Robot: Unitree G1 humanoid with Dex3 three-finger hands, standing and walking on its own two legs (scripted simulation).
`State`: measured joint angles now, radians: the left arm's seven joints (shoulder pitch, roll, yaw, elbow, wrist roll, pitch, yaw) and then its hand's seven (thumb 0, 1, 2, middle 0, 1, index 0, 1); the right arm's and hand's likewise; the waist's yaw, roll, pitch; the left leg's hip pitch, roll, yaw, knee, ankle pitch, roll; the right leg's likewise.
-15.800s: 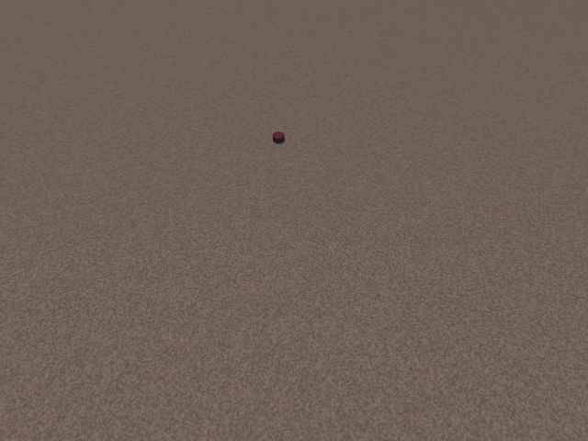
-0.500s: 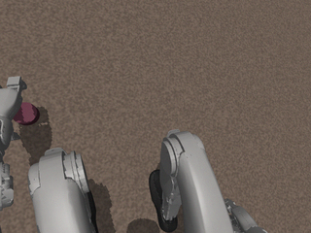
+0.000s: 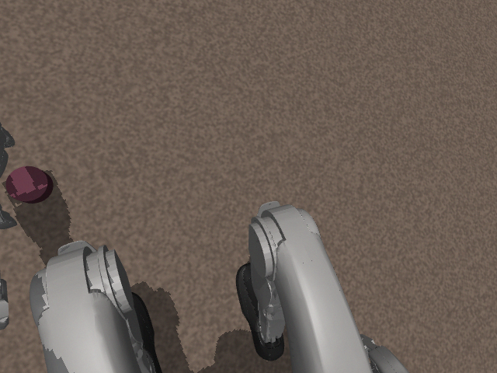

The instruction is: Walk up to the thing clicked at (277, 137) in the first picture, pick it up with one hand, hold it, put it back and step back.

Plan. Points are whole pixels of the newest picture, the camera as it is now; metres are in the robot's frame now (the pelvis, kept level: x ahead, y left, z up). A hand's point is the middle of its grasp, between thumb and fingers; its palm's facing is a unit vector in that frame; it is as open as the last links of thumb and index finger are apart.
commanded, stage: rest palm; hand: left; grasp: from above
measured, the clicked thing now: (30, 185) +0.45 +0.32 -0.30
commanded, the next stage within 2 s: close in 1.50 s
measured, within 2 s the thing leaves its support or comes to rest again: neither
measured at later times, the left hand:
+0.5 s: hand (21, 174) +0.45 +0.31 -0.24, palm faces -0.39 -0.13 -0.91, open 14.2 cm
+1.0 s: hand (26, 186) +0.43 +0.31 -0.26, palm faces -0.41 -0.12 -0.90, open 14.3 cm
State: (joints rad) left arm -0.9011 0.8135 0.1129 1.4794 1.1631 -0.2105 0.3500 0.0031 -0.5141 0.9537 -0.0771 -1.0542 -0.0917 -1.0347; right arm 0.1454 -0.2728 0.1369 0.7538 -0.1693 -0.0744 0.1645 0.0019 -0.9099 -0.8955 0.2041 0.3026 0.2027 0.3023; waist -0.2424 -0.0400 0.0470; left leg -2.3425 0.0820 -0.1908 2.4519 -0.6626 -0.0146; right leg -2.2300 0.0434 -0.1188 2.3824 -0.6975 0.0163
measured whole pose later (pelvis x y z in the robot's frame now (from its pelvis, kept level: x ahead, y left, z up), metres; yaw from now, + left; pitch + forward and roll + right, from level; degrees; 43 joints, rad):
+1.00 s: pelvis +0.00 +0.01 -0.02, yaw -4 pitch +25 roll -13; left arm -0.94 0.94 0.12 1.71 1.29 -0.26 0.69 0.00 -0.52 0.99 -0.08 -0.96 -0.07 -0.97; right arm 0.06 -0.32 0.26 0.76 -0.31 -0.24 0.26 0.00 -0.90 -0.90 0.20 0.30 0.20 0.30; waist -0.32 -0.14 0.13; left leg -2.36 0.07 -0.29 2.57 -0.70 -0.02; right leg -2.21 0.07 -0.19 2.43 -0.70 0.04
